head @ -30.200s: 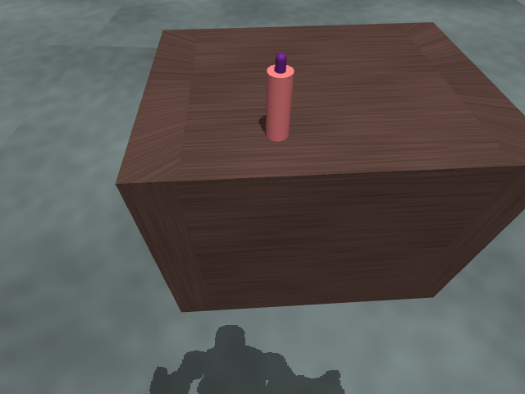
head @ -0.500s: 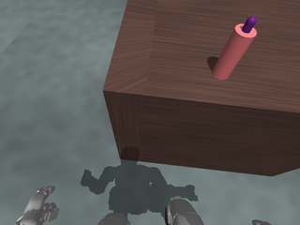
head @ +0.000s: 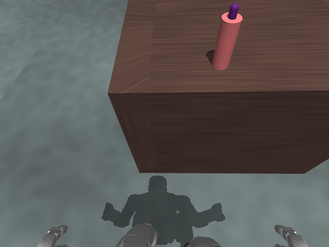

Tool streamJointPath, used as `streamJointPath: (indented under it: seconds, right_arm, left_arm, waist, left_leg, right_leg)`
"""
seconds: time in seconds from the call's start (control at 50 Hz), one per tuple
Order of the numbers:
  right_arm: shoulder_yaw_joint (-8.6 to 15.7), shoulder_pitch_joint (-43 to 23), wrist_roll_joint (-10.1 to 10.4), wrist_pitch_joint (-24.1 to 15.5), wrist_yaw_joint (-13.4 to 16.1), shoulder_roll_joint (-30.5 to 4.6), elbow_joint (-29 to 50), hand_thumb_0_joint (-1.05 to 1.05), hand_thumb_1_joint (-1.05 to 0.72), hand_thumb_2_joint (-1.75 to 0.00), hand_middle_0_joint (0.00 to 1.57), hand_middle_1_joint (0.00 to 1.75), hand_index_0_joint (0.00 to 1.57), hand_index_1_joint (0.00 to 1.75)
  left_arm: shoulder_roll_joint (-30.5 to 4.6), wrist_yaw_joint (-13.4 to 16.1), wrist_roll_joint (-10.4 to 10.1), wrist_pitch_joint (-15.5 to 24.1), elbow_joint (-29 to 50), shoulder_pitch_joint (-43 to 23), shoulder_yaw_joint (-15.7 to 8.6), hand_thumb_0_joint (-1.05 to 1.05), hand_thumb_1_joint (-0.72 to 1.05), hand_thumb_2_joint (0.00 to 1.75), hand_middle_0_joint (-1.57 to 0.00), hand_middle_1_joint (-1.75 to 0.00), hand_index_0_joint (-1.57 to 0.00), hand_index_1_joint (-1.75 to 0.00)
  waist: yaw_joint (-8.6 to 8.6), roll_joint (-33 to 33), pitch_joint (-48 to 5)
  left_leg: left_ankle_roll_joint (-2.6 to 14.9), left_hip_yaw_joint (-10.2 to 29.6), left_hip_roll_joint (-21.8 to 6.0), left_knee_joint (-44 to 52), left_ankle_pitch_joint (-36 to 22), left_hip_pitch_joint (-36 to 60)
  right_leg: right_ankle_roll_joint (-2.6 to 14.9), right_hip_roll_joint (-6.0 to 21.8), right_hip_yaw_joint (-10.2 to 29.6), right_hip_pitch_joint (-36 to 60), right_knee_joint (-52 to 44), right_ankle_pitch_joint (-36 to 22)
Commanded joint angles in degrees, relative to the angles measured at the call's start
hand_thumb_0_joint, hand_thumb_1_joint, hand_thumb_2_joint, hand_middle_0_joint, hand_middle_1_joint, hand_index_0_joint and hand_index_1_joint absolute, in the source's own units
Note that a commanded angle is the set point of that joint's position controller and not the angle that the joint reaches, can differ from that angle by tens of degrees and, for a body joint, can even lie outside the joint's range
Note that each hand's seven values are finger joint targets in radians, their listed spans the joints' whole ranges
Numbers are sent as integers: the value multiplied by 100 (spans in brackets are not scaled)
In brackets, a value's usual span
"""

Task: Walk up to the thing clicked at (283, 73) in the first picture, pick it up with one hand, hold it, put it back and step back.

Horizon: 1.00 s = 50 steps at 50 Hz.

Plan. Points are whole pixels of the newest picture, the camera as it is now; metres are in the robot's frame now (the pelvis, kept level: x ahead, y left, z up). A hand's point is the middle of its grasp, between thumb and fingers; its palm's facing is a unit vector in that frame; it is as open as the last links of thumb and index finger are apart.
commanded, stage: step back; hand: right
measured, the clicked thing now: (226, 38) +0.67 -0.15 +0.09
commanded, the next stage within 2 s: none
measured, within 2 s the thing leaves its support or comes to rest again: neither
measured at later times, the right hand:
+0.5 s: hand out of the picture -0.03 -0.25 -0.12, palm faces -0.07 +0.88 -0.46, open 7.4 cm
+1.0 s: hand out of the picture -0.22 -0.31 -0.17, palm faces -0.10 +0.92 -0.38, open 7.4 cm
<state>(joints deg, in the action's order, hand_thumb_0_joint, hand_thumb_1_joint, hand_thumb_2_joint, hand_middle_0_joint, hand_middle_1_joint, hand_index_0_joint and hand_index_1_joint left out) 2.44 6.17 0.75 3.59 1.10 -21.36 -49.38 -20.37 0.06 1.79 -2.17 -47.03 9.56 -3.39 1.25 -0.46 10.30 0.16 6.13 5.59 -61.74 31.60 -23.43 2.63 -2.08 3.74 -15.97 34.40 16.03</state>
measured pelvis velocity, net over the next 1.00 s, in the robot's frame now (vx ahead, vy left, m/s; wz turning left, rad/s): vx -0.30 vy -0.05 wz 0.06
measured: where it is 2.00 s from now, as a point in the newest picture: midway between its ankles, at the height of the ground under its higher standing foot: outside the picture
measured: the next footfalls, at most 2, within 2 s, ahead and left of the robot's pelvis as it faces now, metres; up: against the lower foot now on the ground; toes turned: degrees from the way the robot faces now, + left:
left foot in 0.24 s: -0.05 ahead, +0.13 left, +0.00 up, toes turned +1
right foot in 0.68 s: -0.21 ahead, -0.14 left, +0.00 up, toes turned +0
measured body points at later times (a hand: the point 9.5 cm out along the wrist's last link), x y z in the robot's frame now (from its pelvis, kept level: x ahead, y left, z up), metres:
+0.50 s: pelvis -0.14 +0.01 +0.00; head -0.08 +0.06 +0.45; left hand -0.07 +0.34 -0.14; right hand -0.03 -0.30 -0.09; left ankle -0.09 +0.13 -0.73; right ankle -0.19 -0.15 -0.63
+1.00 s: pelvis -0.30 -0.05 -0.01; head -0.23 -0.07 +0.44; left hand -0.19 +0.27 -0.10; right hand -0.21 -0.36 -0.14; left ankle -0.34 +0.08 -0.69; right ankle -0.25 -0.14 -0.73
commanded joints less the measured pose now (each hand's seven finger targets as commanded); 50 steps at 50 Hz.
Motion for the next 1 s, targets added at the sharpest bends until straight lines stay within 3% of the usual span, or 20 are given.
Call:
streamJointPath:
  seconds: [0.0,0.1,0.2,0.22,0.24,0.26,0.28,0.32,0.36,0.46,0.52,0.58,0.64,0.66,0.68,0.7,0.72,0.8,0.9,0.98]
  right_arm:
    - [251,438,-31,-187,121,-1145,309,0,-90,-90,20,30,20,30]
    - [227,513,-95,-255,150,-1101,379,0,-90,-90,20,30,20,30]
    - [368,1150,-205,-324,63,-1173,79,0,-90,-90,20,30,20,30]
    - [452,1052,-303,-339,57,-1427,149,0,-90,-90,20,30,20,30]
    - [550,761,-360,-346,38,-1929,247,0,-90,-90,20,30,20,30]
    - [615,533,-344,-325,4,-2308,379,0,-90,-90,20,30,20,30]
    - [619,151,-322,-379,47,-2217,460,0,-90,-90,20,30,20,30]
    - [413,-260,-399,-419,51,-1635,523,0,-90,-90,20,30,20,30]
    - [396,-175,-350,-444,69,-1417,526,0,-90,-90,20,30,20,30]
    - [460,456,-213,-412,100,-1341,484,0,-90,-90,20,30,20,30]
    - [508,542,-239,-370,95,-1509,546,0,-90,-90,20,30,20,30]
    - [529,255,-289,-278,64,-1663,660,0,-90,-90,20,30,20,30]
    - [523,-240,-236,-174,49,-1747,781,0,-90,-90,20,30,20,30]
    - [438,-193,-195,-141,25,-1531,769,0,-90,-90,20,30,20,30]
    - [351,-41,-140,-143,35,-1154,841,0,-90,-90,20,30,20,30]
    - [340,-169,-141,-151,124,-1038,886,0,-90,-90,20,30,20,30]
    - [467,-150,-165,-146,195,-1345,785,0,-90,-90,20,30,20,30]
    - [278,640,-78,-207,160,-1103,320,0,-90,-90,20,30,20,30]
    - [205,410,-172,-311,193,-1042,496,0,-90,-90,20,30,20,30]
    - [252,845,-214,-361,132,-1056,380,0,-90,-90,20,30,20,30]
  left_arm:
    - [-1265,144,17,146,672,-194,-422,0,90,90,-20,-30,-20,-30]
    - [-1311,159,53,49,766,75,-437,0,90,90,-20,-30,-20,-30]
    - [-1419,83,-44,-92,886,-312,-391,0,90,90,-20,-30,-20,-30]
    - [-1265,68,-51,-114,906,-246,-329,0,90,90,-20,-30,-20,-30]
    - [-1061,65,-71,-97,915,-265,-303,0,90,90,-20,-30,-20,-30]
    - [-1313,158,10,-96,900,-559,-451,0,90,90,-20,-30,-20,-30]
    - [-1430,170,43,-102,801,-513,-497,0,90,90,-20,-30,-20,-30]
    - [-1296,103,-80,-117,550,-72,-498,0,90,90,-20,-30,-20,-30]
    - [-1250,53,-86,-130,414,304,-495,0,90,90,-20,-30,-20,-30]
    - [-1179,82,11,-50,471,316,-453,0,90,90,-20,-30,-20,-30]
    - [-1167,43,-3,-49,459,185,-399,0,90,90,-20,-30,-20,-30]
    - [-1198,-6,-20,-50,262,497,-401,0,90,90,-20,-30,-20,-30]
    - [-1156,-43,-14,-38,-182,1388,-437,0,90,90,-20,-30,-20,-30]
    - [-1297,-30,44,-6,-192,1332,-487,0,90,90,-20,-30,-20,-30]
    - [-1758,-38,143,22,-41,1118,-614,0,90,90,-20,-30,-20,-30]
    - [-2240,-48,121,5,252,509,-700,0,90,90,-20,-30,-20,-30]
    - [-2431,-19,166,15,455,108,-722,0,90,90,-20,-30,-20,-30]
    - [-1351,86,58,55,566,-601,-489,0,90,90,-20,-30,-20,-30]
    - [-1354,189,99,20,633,206,-500,0,90,90,-20,-30,-20,-30]
    - [-1455,217,27,-32,736,46,-486,0,90,90,-20,-30,-20,-30]
  waist:
    - [12,639,-1168]
    - [176,1146,-1418]
    - [-186,970,-1608]
    - [-209,240,-1476]
    - [-186,-1079,-1241]
    - [-419,-1267,-1046]
    - [-292,-1126,-775]
    - [126,-529,-694]
    - [244,-593,-735]
    - [-155,-815,-1246]
    - [-330,-1015,-1398]
    - [-200,-1255,-1470]
    - [250,-1198,-1618]
    - [241,-688,-1428]
    - [163,641,-1132]
    - [203,1488,-801]
    - [279,1755,-534]
    - [-370,927,-668]
    - [216,1173,-1086]
    - [148,1205,-1570]
  left_leg:
    - [-96,267,121,-464,-180,-256]
    - [-219,-174,-229,1202,-98,-236]
    - [100,-551,-384,3630,-1852,1321]
    - [358,546,-1062,3984,-1745,1443]
    - [868,2093,-2237,4462,-2272,1605]
    - [1669,2697,-3059,4669,-2174,352]
    - [1863,2864,-3211,4791,-2080,-168]
    - [1242,1247,-2165,4387,-2886,258]
    - [874,675,-1698,4214,-2945,802]
    - [1301,638,-1973,3690,-3987,2446]
    - [1408,622,-2118,3658,-3795,2325]
    - [1226,507,-2075,3638,-3038,1591]
    - [894,326,-1968,3219,-2604,787]
    - [632,161,-1548,2823,-1960,319]
    - [248,-20,-648,1871,-762,-722]
    - [-65,-172,58,691,274,-863]
    - [-90,205,-228,-304,447,-505]
    - [-41,273,169,-691,-707,-640]
    - [-183,-69,-167,490,-177,-918]
    - [-35,-425,-479,2273,-445,-54]
  right_leg:
    - [911,1211,1023,684,-815,-3346]
    - [1003,1422,1050,1431,-687,-3115]
    - [471,1150,922,409,-197,-1373]
    - [179,777,760,-394,317,-498]
    - [-91,-233,207,-1483,1418,1324]
    - [-213,-448,505,-1075,2765,2239]
    - [-199,-337,913,-853,3652,2010]
    - [-163,-551,1062,-1100,3934,1315]
    - [-197,-651,988,-1396,4024,875]
    - [-561,-391,729,-1677,3097,1132]
    - [-594,-140,429,-1127,2121,1411]
    - [-446,97,-33,-233,945,1233]
    - [-172,188,-317,843,-835,92]
    - [-90,230,-10,910,-1082,57]
    - [187,1163,1648,848,-1495,452]
    - [903,2127,2465,-323,-1896,620]
    - [1423,2653,3078,-1309,-2149,752]
    - [396,1104,312,-228,-868,-2183]
    - [949,1650,763,1307,-543,-2972]
    - [870,1831,846,1537,-39,-3365]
